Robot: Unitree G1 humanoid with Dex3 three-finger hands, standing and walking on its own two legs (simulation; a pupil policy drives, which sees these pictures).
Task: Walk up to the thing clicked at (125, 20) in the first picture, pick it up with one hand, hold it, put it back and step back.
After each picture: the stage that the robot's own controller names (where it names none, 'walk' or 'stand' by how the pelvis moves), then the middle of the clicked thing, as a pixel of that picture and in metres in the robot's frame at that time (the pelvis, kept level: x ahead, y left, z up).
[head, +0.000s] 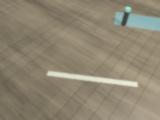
stand; (125, 16) +1.81 -0.61 -0.65
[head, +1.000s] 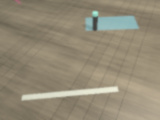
walk; (95, 21) +1.78 -0.10 -0.63
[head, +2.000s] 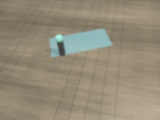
walk; (60, 45) +1.24 +0.27 -0.64
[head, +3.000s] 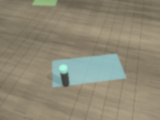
walk; (64, 76) +0.83 +0.20 -0.64
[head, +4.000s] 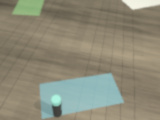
walk; (56, 106) +0.55 +0.14 -0.63
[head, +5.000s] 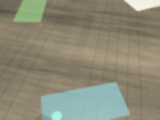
stand; out of the picture +0.44 +0.16 -0.65
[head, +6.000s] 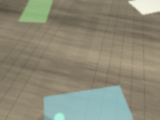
stand; out of the picture +0.43 +0.14 -0.64
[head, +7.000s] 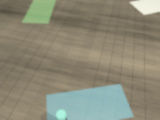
stand; out of the picture +0.47 +0.14 -0.66
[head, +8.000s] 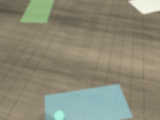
stand; out of the picture +0.45 +0.15 -0.66
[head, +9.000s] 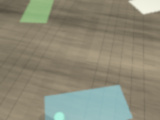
stand; out of the picture +0.44 +0.15 -0.66
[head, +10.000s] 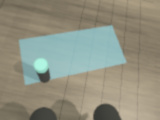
go down; (43, 71) +0.49 +0.16 -0.44
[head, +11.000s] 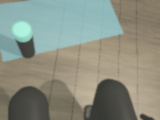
go down; (25, 42) +0.53 +0.18 -0.27
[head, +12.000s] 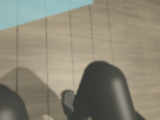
close in; out of the picture +0.52 +0.23 -0.18
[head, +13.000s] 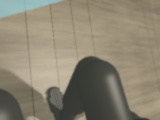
close; out of the picture +0.52 +0.25 -0.17
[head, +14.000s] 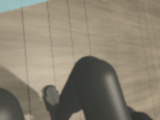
lift; out of the picture +0.49 +0.23 -0.17
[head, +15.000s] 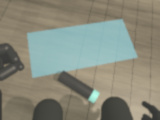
hold; (78, 86) +0.42 -0.01 -0.47
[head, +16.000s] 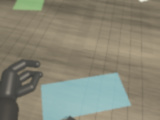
hold; out of the picture +0.37 -0.02 -0.69
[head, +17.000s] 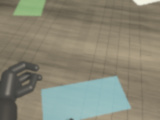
hold; out of the picture +0.38 -0.02 -0.71
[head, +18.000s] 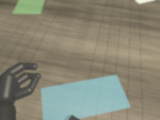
hold; out of the picture +0.39 -0.03 -0.71
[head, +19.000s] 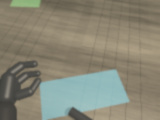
stand; (84, 119) +0.42 -0.04 -0.70
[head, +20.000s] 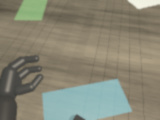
crouch; out of the picture +0.43 -0.06 -0.71
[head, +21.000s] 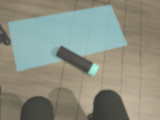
crouch; (77, 60) +0.52 -0.06 -0.44
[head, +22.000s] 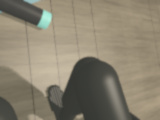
lower; (16, 7) +0.59 +0.01 -0.26
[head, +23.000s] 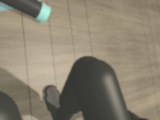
lower; out of the picture +0.62 +0.01 -0.26
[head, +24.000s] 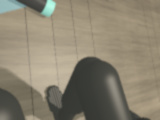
lower; out of the picture +0.66 +0.00 -0.26
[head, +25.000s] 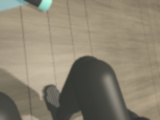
lower; out of the picture +0.68 -0.01 -0.27
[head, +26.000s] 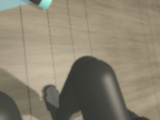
rest; out of the picture +0.69 -0.01 -0.27
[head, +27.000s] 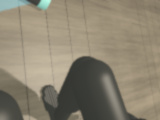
open; out of the picture +0.69 -0.01 -0.27
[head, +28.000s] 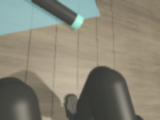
stand; (58, 10) +0.68 -0.04 -0.29
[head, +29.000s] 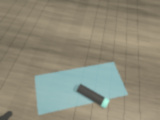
stand; (92, 95) +0.56 -0.14 -0.65
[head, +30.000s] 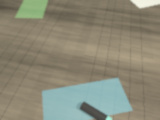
stand; (95, 113) +0.53 -0.13 -0.69
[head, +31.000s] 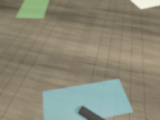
stand; (94, 118) +0.49 -0.11 -0.69
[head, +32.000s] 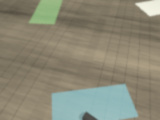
stand; out of the picture +0.48 -0.10 -0.74
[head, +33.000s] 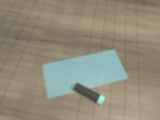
walk; (88, 93) +0.55 -0.08 -0.71
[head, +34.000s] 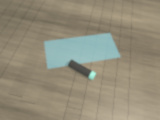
walk; (81, 69) +0.79 -0.04 -0.71
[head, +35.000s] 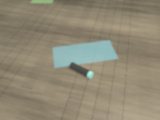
stand; (81, 70) +1.02 +0.05 -0.73
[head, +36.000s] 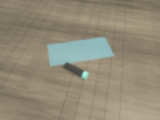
stand; (75, 70) +0.97 +0.04 -0.75
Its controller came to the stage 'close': yes
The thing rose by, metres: 0.00
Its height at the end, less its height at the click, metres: -0.09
